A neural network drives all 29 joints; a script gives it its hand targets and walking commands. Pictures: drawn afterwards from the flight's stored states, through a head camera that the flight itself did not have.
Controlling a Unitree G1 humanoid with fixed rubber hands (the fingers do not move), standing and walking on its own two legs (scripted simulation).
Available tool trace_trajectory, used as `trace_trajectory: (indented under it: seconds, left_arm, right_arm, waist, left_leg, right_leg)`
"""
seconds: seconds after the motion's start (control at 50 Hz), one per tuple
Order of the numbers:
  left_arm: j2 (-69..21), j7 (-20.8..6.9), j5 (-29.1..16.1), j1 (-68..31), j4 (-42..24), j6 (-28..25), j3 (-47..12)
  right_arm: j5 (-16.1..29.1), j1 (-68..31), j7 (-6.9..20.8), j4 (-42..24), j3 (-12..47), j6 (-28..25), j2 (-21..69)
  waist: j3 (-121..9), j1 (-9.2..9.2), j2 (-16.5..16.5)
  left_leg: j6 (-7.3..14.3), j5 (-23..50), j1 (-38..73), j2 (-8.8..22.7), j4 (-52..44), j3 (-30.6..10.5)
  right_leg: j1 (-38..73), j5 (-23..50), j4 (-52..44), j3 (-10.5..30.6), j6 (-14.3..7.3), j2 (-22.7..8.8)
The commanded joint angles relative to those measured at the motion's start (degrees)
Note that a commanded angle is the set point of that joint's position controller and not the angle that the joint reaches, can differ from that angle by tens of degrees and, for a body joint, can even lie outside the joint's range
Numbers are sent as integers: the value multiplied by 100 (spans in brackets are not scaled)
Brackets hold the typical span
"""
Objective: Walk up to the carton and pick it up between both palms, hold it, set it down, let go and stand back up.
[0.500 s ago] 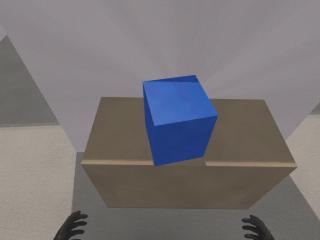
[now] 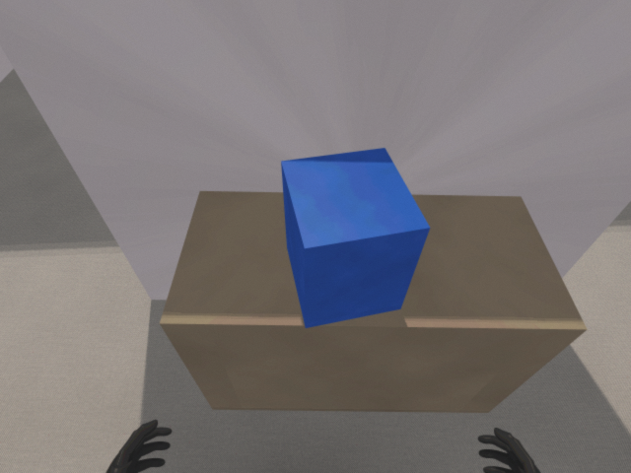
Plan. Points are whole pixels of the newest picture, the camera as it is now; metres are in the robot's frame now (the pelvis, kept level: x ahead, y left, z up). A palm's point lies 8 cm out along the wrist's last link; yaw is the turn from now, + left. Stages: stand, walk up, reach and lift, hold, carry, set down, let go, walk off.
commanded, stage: stand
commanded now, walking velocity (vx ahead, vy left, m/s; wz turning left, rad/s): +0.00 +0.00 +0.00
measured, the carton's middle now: (344, 239) +0.53 -0.04 -0.09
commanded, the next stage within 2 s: none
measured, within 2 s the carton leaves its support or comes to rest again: neither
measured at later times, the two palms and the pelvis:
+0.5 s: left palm out of the picture +0.12 +0.25 -0.09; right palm out of the picture +0.12 -0.26 -0.09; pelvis +0.00 +0.00 +0.00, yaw +0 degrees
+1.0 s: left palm out of the picture +0.11 +0.26 -0.09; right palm out of the picture +0.11 -0.26 -0.09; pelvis +0.00 +0.00 +0.00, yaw +1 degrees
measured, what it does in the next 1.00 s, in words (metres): stands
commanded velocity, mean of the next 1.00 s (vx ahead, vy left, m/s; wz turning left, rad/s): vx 0.00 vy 0.00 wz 0.00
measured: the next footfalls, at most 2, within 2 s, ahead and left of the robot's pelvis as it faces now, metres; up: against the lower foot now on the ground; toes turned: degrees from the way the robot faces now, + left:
none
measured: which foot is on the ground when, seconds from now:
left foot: down 0.00-1.00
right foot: down 0.00-1.00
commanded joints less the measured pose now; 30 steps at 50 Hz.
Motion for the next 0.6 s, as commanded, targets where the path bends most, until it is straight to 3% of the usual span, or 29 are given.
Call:
trace_trajectory:
  seconds: [0.0, 0.24, 0.58]
  left_arm:
    - [700, 22, -4, -64, -430, -88, 201]
    - [688, 32, -28, -77, -307, -97, 152]
    - [703, 41, -3, -67, -184, -68, 153]
  right_arm:
    - [-4, 23, -21, -495, -225, -98, -656]
    - [2, 69, -44, -490, -210, -105, -672]
    - [5, 105, -49, -427, -202, -105, -661]
  waist:
    - [-47, -17, -5]
    - [-117, 3, 54]
    - [-110, 27, 56]
  left_leg:
    - [202, 368, -63, 395, -745, -526]
    - [198, 774, -29, 407, -703, -525]
    - [199, 501, -15, 405, -800, -584]
  right_leg:
    - [-165, 206, -718, 578, -213, -469]
    - [-18, 575, -658, 527, -198, -482]
    - [37, 374, -708, 562, -195, -496]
